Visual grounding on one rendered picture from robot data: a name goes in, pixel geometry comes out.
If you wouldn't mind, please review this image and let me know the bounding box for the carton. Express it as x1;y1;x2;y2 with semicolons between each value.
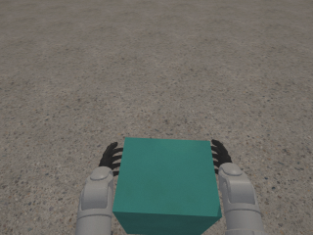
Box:
112;137;222;235

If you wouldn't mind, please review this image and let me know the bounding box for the right robot hand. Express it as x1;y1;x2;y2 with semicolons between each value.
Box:
210;139;232;174

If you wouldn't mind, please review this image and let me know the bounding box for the right robot forearm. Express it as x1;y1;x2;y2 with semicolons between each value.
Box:
218;163;269;235

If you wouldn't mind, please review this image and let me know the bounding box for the left robot forearm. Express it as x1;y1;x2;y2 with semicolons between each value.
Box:
75;166;114;235

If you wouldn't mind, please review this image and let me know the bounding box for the left robot hand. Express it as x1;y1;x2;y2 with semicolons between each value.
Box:
99;142;123;176

